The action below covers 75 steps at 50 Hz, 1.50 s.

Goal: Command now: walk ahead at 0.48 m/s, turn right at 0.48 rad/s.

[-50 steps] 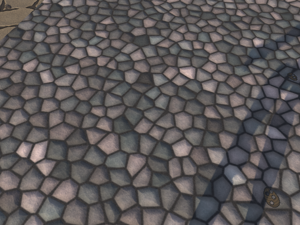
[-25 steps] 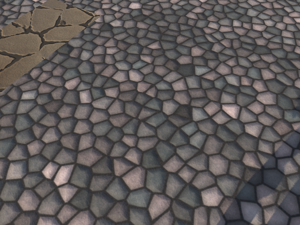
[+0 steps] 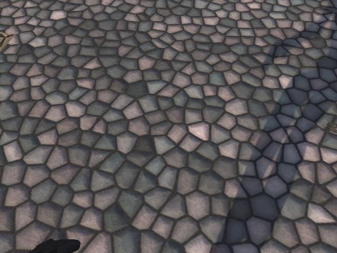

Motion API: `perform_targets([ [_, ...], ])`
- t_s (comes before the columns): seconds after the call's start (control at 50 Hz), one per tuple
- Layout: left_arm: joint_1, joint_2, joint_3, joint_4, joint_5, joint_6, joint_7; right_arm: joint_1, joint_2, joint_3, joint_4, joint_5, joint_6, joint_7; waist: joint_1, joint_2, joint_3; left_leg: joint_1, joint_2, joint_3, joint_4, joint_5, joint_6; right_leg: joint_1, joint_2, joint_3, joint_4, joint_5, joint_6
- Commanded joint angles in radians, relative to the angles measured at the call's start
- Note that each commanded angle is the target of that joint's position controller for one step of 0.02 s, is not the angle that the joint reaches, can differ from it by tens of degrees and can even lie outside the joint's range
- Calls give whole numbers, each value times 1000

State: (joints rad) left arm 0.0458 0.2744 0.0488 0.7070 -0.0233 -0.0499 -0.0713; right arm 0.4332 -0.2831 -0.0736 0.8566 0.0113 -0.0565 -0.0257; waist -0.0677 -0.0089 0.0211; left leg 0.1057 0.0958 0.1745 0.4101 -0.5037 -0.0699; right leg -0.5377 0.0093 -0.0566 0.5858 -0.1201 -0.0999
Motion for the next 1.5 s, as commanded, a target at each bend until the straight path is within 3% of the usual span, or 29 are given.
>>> perform_targets([
  [0.02,370,335,114,14,-5,3,31,56,-51,11,-139,-35,-30,1,158,-212,-315,-741,-36,-24,836,279,18,956,-259,576,-60,-143,-273],
  [0.04,405,280,92,2,-4,0,35,0,-81,14,-135,-10,-73,13,190,-163,-474,-840,-119,-256,984,-66,30,1008,-356,923,-272,-300,-322],
  [0.06,363,224,74,13,5,-7,33,-118,-146,-7,-168,32,-90,21,206,-113,-309,-943,-61,-282,1006,10,55,909,-321,766,-299,-276,-251],
  [0.1,225,163,53,-10,4,-11,37,-181,-134,-3,-178,-2,-99,5,129,6,-115,-881,16,-254,863,153,75,580,-232,526,-311,-118,-183],
  [0.16,138,136,48,-49,19,-17,46,-118,-121,-12,-181,-21,-66,4,39,-56,-73,-722,48,-256,741,213,48,328,-170,415,-375,28,-199],
  [0.26,196,164,57,-31,5,-21,70,-276,-71,7,-237,-33,-53,6,80,-45,-9,-706,3,-227,403,467,6,220,-104,303,-386,82,-160],
  [0.36,293,163,56,8,-8,-8,80,-410,-73,14,-267,-7,-74,36,145,-70,-16,-617,-55,-230,148,622,16,299,-133,344,-324,4,-125],
  [0.46,302,153,52,20,6,4,77,-302,-131,-16,-257,-11,-86,42,69,-100,-48,-449,-83,-197,40,454,107,427,-152,403,-135,189,-69],
  [0.48,300,113,36,10,13,2,73,-186,-167,-30,-242,-24,-91,36,12,-63,-153,-252,-14,-253,61,467,158,381,-96,355,51,219,-39],
  [0.5,392,55,16,-6,12,-8,73,-52,-252,-51,-225,-41,-89,33,5,127,-316,115,190,-563,66,405,291,106,28,243,394,7,30],
  [0.52,443,51,7,-3,-6,-20,73,38,-244,-58,-174,-19,-75,46,2,353,-367,239,312,-930,-78,147,384,-139,89,202,637,-444,70],
  [0.54,366,142,26,-5,-18,-23,73,7,-162,-33,-182,-1,-72,46,-20,212,-236,165,290,-906,-114,-7,344,-246,35,251,727,-412,64],
  [0.58,204,142,26,-45,3,-24,70,-101,-113,-12,-193,-16,-57,43,1,65,-55,-73,204,-655,-148,141,296,-248,-43,180,672,-264,62],
  [0.66,233,79,22,-33,13,-12,63,-147,-96,-2,-181,-15,-63,45,66,109,-31,-243,124,-470,-230,374,296,-119,-103,136,505,-162,81],
  [0.8,26,30,0,-71,22,-28,50,-96,-150,-14,-119,-2,-42,29,12,78,12,-257,76,-261,-238,657,263,-42,-73,73,64,153,112],
  [0.88,-32,47,9,-93,21,-39,34,-50,-156,-13,-76,4,-19,22,4,102,-12,-184,95,-252,-142,781,228,34,-30,73,-45,198,84],
  [0.94,96,95,33,-53,37,-42,35,-103,-164,-15,-76,9,-8,13,93,100,-82,-166,70,-250,27,865,178,231,3,59,-144,219,35],
  [0.96,177,147,48,-32,46,-45,45,-85,-137,-6,-78,-1,-11,12,120,51,-149,-221,13,-216,166,798,136,394,-51,90,-154,464,3],
  [0.98,269,216,56,-29,72,-40,55,-26,-75,20,-101,-33,-20,14,118,-116,-304,-444,-66,-182,446,420,75,715,-267,303,-45,869,-105],
  [1.0,285,165,40,-13,63,-24,55,105,-27,41,-64,-21,-17,20,89,-268,-447,-586,-124,-241,669,-183,29,846,-423,524,-65,920,-253],
  [1.02,266,118,27,-12,35,-8,49,71,-119,18,-47,-5,-6,24,109,-168,-408,-612,-88,-297,737,-208,19,756,-369,511,-108,724,-227],
  [1.04,192,100,20,-16,24,-2,48,-10,-134,11,-64,7,7,21,98,-115,-281,-677,-63,-272,751,-167,10,655,-329,439,-146,580,-189],
  [1.08,76,66,4,-20,33,4,48,-95,-114,9,-75,-16,43,-1,60,-38,-145,-619,-16,-254,652,-65,-2,391,-265,351,-245,358,-137],
  [1.12,6,94,16,-14,52,8,49,-50,-77,17,-63,-13,67,-13,12,-143,-118,-470,-13,-229,508,8,-17,220,-230,292,-295,272,-143],
  [1.2,10,86,14,21,45,15,64,-76,-58,21,-40,-19,67,-17,24,-104,-159,-314,-32,-202,283,226,5,191,-197,230,-302,118,-116],
  [1.28,52,39,-8,71,43,24,65,-141,-80,20,-63,-48,71,-14,29,-51,-54,-205,7,-252,40,353,69,84,-111,214,-299,-397,17],
  [1.3,93,52,-2,77,43,24,64,-174,-152,4,-70,-37,72,-19,78,43,0,-284,29,-263,34,237,98,91,-56,172,-278,-388,52],
  [1.36,81,60,4,96,35,34,83,-205,-72,19,-46,-39,48,-11,77,116,26,-464,-7,-254,-35,81,79,263,-30,116,-185,-217,68],
  [1.5,105,52,6,166,29,37,86,-182,-70,22,-3,-21,21,-8,64,43,-47,-356,-26,-228,29,367,69,332,-35,106,-133,56,60],
])
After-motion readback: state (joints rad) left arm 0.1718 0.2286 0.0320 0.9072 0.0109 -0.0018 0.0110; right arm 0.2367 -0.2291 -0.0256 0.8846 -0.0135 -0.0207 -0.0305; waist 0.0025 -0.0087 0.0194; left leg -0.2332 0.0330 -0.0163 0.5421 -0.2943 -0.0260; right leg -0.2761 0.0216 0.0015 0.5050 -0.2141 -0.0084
